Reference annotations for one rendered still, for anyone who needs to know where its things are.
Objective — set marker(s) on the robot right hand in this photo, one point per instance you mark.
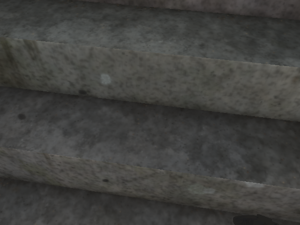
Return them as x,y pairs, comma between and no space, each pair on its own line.
253,220

